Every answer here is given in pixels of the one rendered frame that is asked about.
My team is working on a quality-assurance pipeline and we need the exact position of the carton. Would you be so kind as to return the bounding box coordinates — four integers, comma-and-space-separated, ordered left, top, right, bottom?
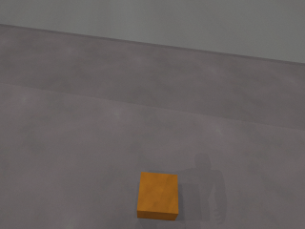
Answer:
136, 172, 179, 221

